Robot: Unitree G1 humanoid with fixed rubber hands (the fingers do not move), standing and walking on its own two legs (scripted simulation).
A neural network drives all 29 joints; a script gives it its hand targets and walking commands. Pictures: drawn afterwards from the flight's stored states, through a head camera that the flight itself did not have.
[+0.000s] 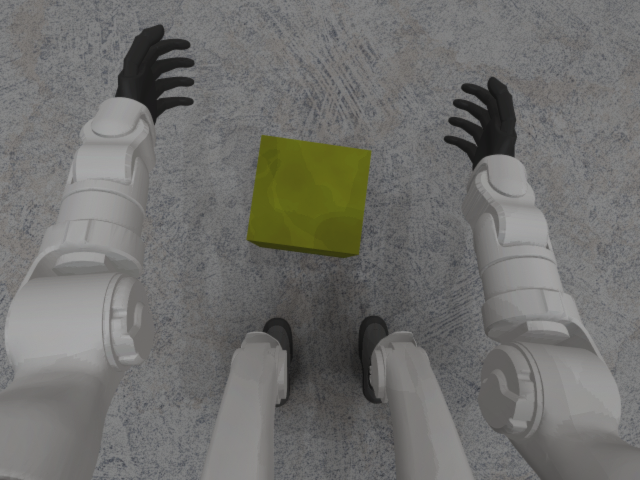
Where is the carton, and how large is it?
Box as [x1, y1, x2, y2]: [246, 135, 370, 257]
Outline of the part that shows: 262,135 246,239 263,247 339,257 346,257 358,254 370,150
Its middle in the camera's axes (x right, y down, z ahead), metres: -0.03 -0.07 +0.85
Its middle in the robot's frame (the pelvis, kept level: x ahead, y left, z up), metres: +0.48 +0.02 -0.52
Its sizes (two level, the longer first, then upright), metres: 0.210 0.200 0.250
